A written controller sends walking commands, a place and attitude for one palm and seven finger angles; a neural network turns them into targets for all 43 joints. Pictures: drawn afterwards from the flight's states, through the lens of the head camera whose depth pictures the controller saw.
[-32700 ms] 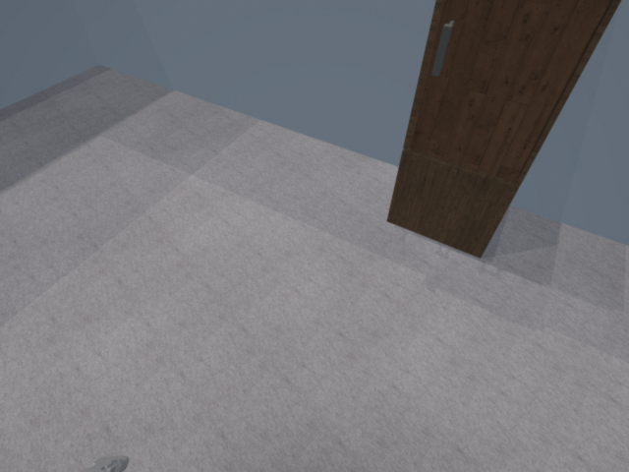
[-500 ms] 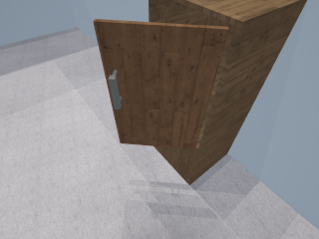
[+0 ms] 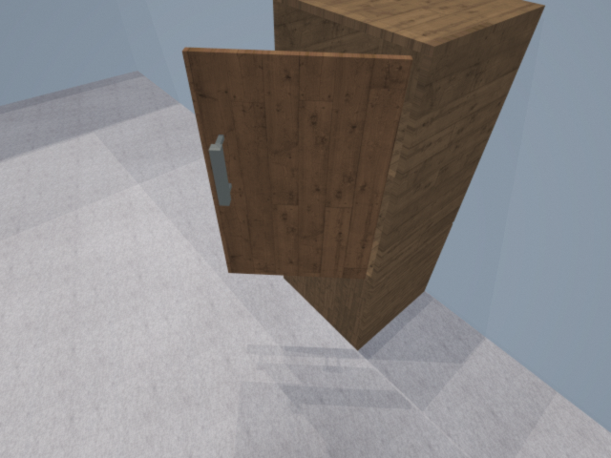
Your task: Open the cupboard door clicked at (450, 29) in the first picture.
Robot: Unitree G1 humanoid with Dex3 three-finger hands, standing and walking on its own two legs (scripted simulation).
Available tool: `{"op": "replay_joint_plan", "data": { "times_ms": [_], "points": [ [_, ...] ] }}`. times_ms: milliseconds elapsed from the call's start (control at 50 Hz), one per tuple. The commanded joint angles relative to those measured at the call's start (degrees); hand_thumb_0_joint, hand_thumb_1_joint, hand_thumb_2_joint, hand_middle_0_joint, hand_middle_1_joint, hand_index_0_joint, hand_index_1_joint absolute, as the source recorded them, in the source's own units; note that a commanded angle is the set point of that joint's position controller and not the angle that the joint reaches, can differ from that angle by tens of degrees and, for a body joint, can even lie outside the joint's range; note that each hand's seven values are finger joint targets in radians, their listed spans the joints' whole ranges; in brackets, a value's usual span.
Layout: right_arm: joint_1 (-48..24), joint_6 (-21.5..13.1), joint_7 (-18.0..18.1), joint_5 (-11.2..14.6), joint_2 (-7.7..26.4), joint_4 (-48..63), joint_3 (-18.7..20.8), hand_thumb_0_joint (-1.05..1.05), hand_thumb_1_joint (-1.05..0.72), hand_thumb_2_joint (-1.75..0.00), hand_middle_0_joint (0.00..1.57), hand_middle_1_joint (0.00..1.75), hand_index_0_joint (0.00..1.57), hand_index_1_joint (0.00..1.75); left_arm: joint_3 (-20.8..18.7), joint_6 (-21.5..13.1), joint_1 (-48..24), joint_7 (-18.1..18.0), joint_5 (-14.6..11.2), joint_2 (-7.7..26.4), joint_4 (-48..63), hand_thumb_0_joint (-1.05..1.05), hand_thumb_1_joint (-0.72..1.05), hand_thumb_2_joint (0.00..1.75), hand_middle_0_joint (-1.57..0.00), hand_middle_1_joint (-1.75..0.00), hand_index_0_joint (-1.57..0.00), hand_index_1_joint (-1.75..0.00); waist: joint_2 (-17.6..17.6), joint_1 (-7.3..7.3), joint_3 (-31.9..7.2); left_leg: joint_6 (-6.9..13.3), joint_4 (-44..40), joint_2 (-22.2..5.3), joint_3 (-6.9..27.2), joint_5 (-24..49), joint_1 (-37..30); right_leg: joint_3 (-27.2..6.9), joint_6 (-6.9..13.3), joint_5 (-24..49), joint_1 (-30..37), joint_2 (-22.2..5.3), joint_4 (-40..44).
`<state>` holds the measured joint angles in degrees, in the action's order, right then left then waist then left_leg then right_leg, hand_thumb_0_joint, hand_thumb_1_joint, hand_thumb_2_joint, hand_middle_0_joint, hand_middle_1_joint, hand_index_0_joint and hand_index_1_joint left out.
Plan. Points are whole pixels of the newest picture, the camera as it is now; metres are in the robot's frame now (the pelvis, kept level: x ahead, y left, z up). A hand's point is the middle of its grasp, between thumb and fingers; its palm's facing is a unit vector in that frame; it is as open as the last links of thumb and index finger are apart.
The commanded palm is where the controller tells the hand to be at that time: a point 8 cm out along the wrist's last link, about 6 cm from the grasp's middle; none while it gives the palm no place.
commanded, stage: come to a stop and stand still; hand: left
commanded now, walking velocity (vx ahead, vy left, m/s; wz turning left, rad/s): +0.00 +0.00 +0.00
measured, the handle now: (222, 170) +0.63 +0.20 +0.03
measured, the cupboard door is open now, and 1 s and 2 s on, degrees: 47 47 47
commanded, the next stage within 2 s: look again from close up in 0.40 s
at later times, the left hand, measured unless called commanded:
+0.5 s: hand out of the picture +0.01 +0.23 -0.16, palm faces +0.01 -0.96 -0.28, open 7.3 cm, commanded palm none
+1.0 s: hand out of the picture +0.01 +0.24 -0.15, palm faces +0.03 -0.95 -0.31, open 7.4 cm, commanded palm none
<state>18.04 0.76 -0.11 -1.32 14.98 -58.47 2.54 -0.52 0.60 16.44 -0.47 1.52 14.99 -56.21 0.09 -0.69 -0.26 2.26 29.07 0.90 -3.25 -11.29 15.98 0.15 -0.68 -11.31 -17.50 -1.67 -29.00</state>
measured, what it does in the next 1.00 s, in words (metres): stands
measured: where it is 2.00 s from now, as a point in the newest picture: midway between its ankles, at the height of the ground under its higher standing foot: outside the picture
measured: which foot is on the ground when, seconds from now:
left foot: down 0.00-1.00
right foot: down 0.00-1.00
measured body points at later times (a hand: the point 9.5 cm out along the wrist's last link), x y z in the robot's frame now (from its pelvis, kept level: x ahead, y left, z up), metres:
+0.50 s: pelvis -0.02 +0.00 +0.01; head -0.03 +0.01 +0.46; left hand +0.01 +0.28 -0.14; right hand +0.05 -0.28 -0.13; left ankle +0.05 +0.09 -0.73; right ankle +0.07 -0.13 -0.73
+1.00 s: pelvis -0.01 +0.00 +0.01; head -0.01 +0.00 +0.46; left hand +0.01 +0.29 -0.13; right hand +0.07 -0.29 -0.13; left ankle +0.05 +0.09 -0.73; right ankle +0.07 -0.13 -0.73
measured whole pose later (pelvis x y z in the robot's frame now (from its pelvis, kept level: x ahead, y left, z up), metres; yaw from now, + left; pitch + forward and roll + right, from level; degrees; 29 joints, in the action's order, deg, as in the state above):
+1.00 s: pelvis -0.01 +0.00 +0.01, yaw +2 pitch -3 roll +0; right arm 9.4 0.1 -0.6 -0.8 18.5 -63.2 2.0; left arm -0.4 0.0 12.8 0.6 1.6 17.9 -62.5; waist 0.1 0.6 1.6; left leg 1.8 23.6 1.6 -1.9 -9.6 14.0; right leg -0.7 -0.7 -10.5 -15.0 -1.2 -24.2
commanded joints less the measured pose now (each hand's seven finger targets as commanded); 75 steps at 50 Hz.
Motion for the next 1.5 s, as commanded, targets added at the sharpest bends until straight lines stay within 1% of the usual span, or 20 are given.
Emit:
{"op": "replay_joint_plan", "data": {
  "times_ms": [0, 320, 420, 540, 620, 700, 780, 900, 1000, 1060, 1080, 1120, 1160, 1220, 1300, 1340, 1380, 1440, 1460, 1480],
  "points": [
    [-2.6, -2.0, 0.6, 0.0, 9.5, 2.9, 1.6, 0.00, -0.90, -0.90, 0.20, 0.30, 0.20, 0.30, -2.2, -1.4, -0.8, -0.6, 0.0, 9.6, 2.4, 0.00, 0.90, 0.90, -0.20, -0.30, -0.20, -0.30, -0.6, 0.35, 4.2, 0.6, -11.0, -6.1, 9.7, -18.3, 5.0, -7.6, 2.8, -16.3, -0.7, -4.2, 8.8],
    [-7.3, -2.3, 0.7, 0.3, 12.7, -0.1, 1.7, 0.00, -0.90, -0.90, 0.20, 0.30, 0.20, 0.30, -2.0, -1.5, -2.3, -0.1, 0.1, 10.8, -1.6, 0.00, 0.90, 0.90, -0.20, -0.30, -0.20, -0.30, 1.2, 0.86, 2.3, 0.4, -14.1, -7.2, 11.4, -19.2, 3.8, -6.3, 2.3, -12.2, 2.7, -3.9, 8.4],
    [-8.5, -1.9, 0.6, 0.3, 13.2, -0.1, 1.7, 0.00, -0.90, -0.90, 0.20, 0.30, 0.20, 0.30, -2.0, -1.3, -2.4, 0.0, 0.2, 11.1, -2.1, 0.00, 0.90, 0.90, -0.20, -0.30, -0.20, -0.30, 0.1, 0.88, 4.2, 0.2, -14.6, -6.7, 11.4, -20.8, 4.2, -6.4, 2.0, -14.3, 1.5, -3.8, 9.3],
    [-9.9, -1.7, 0.6, 0.3, 13.9, 0.0, 2.0, 0.00, -0.90, -0.90, 0.20, 0.30, 0.20, 0.30, -2.4, -0.9, -2.2, 0.2, 0.3, 11.4, -2.4, 0.00, 0.90, 0.90, -0.20, -0.30, -0.20, -0.30, 0.2, 1.27, 2.7, 0.3, -14.9, -6.6, 11.3, -22.6, 4.6, -5.6, 1.6, -13.6, 2.9, -3.2, 8.0],
    [-10.3, -1.8, 0.7, 0.3, 13.9, 0.2, 2.1, 0.00, -0.90, -0.90, 0.20, 0.30, 0.20, 0.30, -2.5, -1.2, -2.6, 0.3, 0.2, 12.0, -2.2, 0.00, 0.90, 0.90, -0.20, -0.30, -0.20, -0.30, -1.0, 0.97, 1.1, 0.2, -12.5, -5.8, 10.5, -18.8, 2.0, -7.0, 2.1, -13.9, 2.3, -4.0, 9.2],
    [-10.3, -1.9, 0.6, 0.4, 14.1, -0.2, 1.8, 0.00, -0.90, -0.90, 0.20, 0.30, 0.20, 0.30, -2.3, -1.5, -4.2, 0.2, 0.1, 13.0, -2.2, 0.00, 0.90, 0.90, -0.20, -0.30, -0.20, -0.30, -0.8, 0.37, 2.1, 0.1, -12.6, -6.1, 10.8, -17.4, 0.7, -8.2, 2.4, -15.1, 0.5, -4.4, 10.5],
    [-11.1, -2.1, 0.5, 0.4, 14.7, -0.5, 1.7, 0.00, -0.90, -0.90, 0.20, 0.30, 0.20, 0.30, -2.4, -1.5, -3.8, 0.2, 0.1, 13.3, -2.6, 0.00, 0.90, 0.90, -0.20, -0.30, -0.20, -0.30, 0.2, 1.08, 2.6, 0.3, -14.5, -6.9, 11.7, -19.0, 1.7, -7.4, 2.1, -13.9, 1.7, -3.8, 9.9],
    [-11.2, -2.3, 0.5, 0.5, 15.1, -1.0, 1.5, 0.00, -0.90, -0.90, 0.20, 0.30, 0.20, 0.30, -2.3, -1.6, -4.0, 0.2, -0.1, 13.6, -3.2, 0.00, 0.90, 0.90, -0.20, -0.30, -0.20, -0.30, -0.4, 1.07, 1.4, 0.2, -14.3, -6.8, 11.1, -17.0, 0.7, -7.6, 2.1, -12.5, 3.2, -4.2, 10.3],
    [-10.9, -2.3, 0.4, 0.4, 15.0, -1.4, 1.3, 0.00, -0.90, -0.90, 0.20, 0.30, 0.20, 0.30, -2.2, -1.7, -5.0, 0.1, -0.1, 14.0, -3.2, 0.00, 0.90, 0.90, -0.20, -0.30, -0.20, -0.30, -0.5, 0.75, 2.0, 0.1, -14.6, -6.8, 11.0, -15.9, -0.2, -7.9, 2.1, -12.9, 2.5, -4.4, 11.4],
    [-10.7, -2.1, 0.3, 0.3, 15.5, -1.6, 1.4, 0.00, -0.90, -0.90, 0.20, 0.30, 0.20, 0.30, -2.3, -1.4, -5.2, 0.1, 0.0, 14.3, -3.2, 0.00, 0.90, 0.90, -0.20, -0.30, -0.20, -0.30, 0.6, 0.79, 3.3, 0.0, -15.9, -6.9, 11.5, -20.5, 1.6, -7.4, 1.8, -15.7, 2.2, -3.9, 11.3],
    [-10.9, -2.1, 0.4, 0.4, 15.3, -1.5, 1.3, 0.00, -0.90, -0.90, 0.20, 0.30, 0.20, 0.30, -2.3, -1.5, -5.0, 0.1, 0.0, 14.5, -3.2, 0.00, 0.90, 0.90, -0.20, -0.30, -0.20, -0.30, -0.5, 1.02, 3.4, 0.1, -15.3, -6.9, 11.4, -18.5, 1.4, -7.6, 2.0, -14.0, 2.5, -4.1, 11.4],
    [-10.6, -2.4, 0.5, 0.4, 15.1, -1.7, 1.2, 0.00, -0.90, -0.90, 0.20, 0.30, 0.20, 0.30, -2.2, -1.7, -5.3, 0.1, -0.2, 14.1, -3.2, 0.00, 0.90, 0.90, -0.20, -0.30, -0.20, -0.30, -0.6, 0.85, 1.5, 0.0, -14.5, -6.7, 10.7, -14.8, -0.1, -7.9, 2.1, -11.6, 3.9, -4.5, 11.3],
    [-8.7, -1.9, 0.3, 0.2, 11.1, -2.6, 0.3, 0.00, -0.90, -0.90, 0.20, 0.30, 0.20, 0.30, -1.5, -1.3, -3.4, 0.0, -0.3, 10.4, -4.2, 0.00, 0.90, 0.90, -0.20, -0.30, -0.20, -0.30, -1.1, 0.62, 0.7, -0.7, -13.7, -6.1, 9.6, -17.1, -0.8, -8.2, 1.5, -15.7, 3.4, -4.6, 12.4],
    [-5.4, -1.2, 0.2, -0.1, 6.5, -3.2, -1.0, 0.00, -0.90, -0.90, 0.20, 0.30, 0.20, 0.30, -0.8, -0.6, -0.8, -0.2, -0.3, 6.8, -4.6, 0.00, 0.90, 0.90, -0.20, -0.30, -0.20, -0.30, -1.7, 0.54, 2.7, -1.2, -11.7, -5.1, 8.0, -17.9, 0.3, -9.6, 1.7, -18.9, 1.6, -4.7, 12.7],
    [-3.3, -1.8, 0.4, -0.1, 4.9, -3.0, -1.5, 0.00, -0.90, -0.90, 0.20, 0.30, 0.20, 0.30, -1.0, -0.9, 1.1, -0.1, -0.5, 6.1, -4.3, 0.00, 0.90, 0.90, -0.20, -0.30, -0.20, -0.30, -3.5, 0.76, 2.8, -1.1, -8.0, -4.5, 5.7, -12.4, -0.2, -11.1, 3.2, -15.8, 2.5, -5.6, 11.6],
    [-2.1, -2.0, 0.4, -0.1, 4.5, -3.1, -1.5, 0.00, -0.90, -0.90, 0.20, 0.30, 0.20, 0.30, -1.3, -1.0, 1.9, -0.2, -0.5, 5.8, -4.1, 0.00, 0.90, 0.90, -0.20, -0.30, -0.20, -0.30, -3.0, 0.70, 3.2, -1.1, -7.7, -4.4, 5.6, -15.1, -0.1, -11.4, 3.6, -19.0, 1.5, -5.8, 11.4],
    [-1.4, -1.7, 0.5, -0.1, 4.3, -2.9, -1.0, 0.00, -0.90, -0.90, 0.20, 0.30, 0.20, 0.30, -1.7, -0.8, 2.4, -0.2, -0.2, 5.3, -3.5, 0.00, 0.90, 0.90, -0.20, -0.30, -0.20, -0.30, -2.3, 0.81, 7.3, -0.6, -8.7, -4.9, 6.8, -20.0, 2.0, -10.7, 3.7, -22.3, -1.8, -4.8, 10.5],
    [0.5, -2.3, 0.8, 0.1, 2.7, -3.1, -1.1, 0.00, -0.90, -0.90, 0.20, 0.30, 0.20, 0.30, -1.6, -1.1, 4.0, -0.2, -0.2, 2.5, -3.5, 0.00, 0.90, 0.90, -0.20, -0.30, -0.20, -0.30, -1.3, 0.83, 8.5, 0.2, -9.3, -5.8, 7.8, -17.1, 1.8, -9.0, 3.9, -16.4, -1.9, -3.6, 7.3],
    [0.7, -2.6, 1.1, 0.3, 2.2, -3.4, -1.3, 0.00, -0.90, -0.90, 0.20, 0.30, 0.20, 0.30, -1.3, -1.3, 4.2, -0.5, -0.2, 1.0, -3.8, 0.00, 0.90, 0.90, -0.20, -0.30, -0.20, -0.30, 0.3, 0.68, 7.9, 0.4, -10.0, -6.8, 8.3, -11.4, 0.0, -7.5, 3.4, -9.8, -1.8, -3.0, 5.5],
    [1.3, -3.0, 1.4, 0.6, 1.7, -3.8, -1.5, 0.00, -0.90, -0.90, 0.20, 0.30, 0.20, 0.30, -1.0, -1.5, 4.3, -0.9, -0.3, 0.1, -4.1, 0.00, 0.90, 0.90, -0.20, -0.30, -0.20, -0.30, 1.3, 0.76, 6.6, 0.8, -10.1, -8.1, 8.9, -1.0, -2.1, -5.3, 2.7, -0.6, -0.1, -2.4, 3.8]
  ]
}}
